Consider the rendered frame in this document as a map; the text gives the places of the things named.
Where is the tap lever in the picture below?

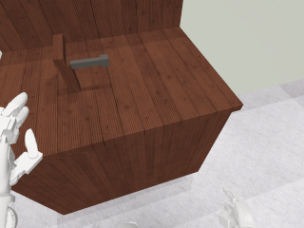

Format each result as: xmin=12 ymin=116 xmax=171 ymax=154
xmin=69 ymin=54 xmax=109 ymax=69

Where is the left robot hand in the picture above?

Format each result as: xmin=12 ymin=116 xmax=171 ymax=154
xmin=0 ymin=92 xmax=43 ymax=195

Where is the robot left forearm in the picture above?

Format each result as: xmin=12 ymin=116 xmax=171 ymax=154
xmin=0 ymin=193 xmax=18 ymax=228

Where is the counter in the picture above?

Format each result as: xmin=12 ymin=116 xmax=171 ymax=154
xmin=0 ymin=0 xmax=243 ymax=215

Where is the right robot hand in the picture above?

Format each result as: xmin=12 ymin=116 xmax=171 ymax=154
xmin=218 ymin=186 xmax=256 ymax=228

